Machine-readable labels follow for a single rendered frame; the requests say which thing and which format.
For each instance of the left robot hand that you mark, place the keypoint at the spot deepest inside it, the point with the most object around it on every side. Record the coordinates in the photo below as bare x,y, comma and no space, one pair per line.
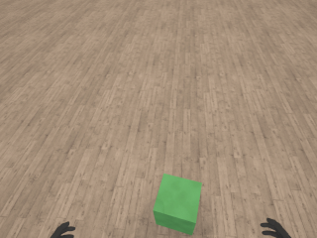
62,229

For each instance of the carton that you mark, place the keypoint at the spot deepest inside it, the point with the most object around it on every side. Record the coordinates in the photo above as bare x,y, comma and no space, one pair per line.
177,203

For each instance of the right robot hand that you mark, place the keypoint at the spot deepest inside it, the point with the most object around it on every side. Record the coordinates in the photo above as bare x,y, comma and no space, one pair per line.
279,230

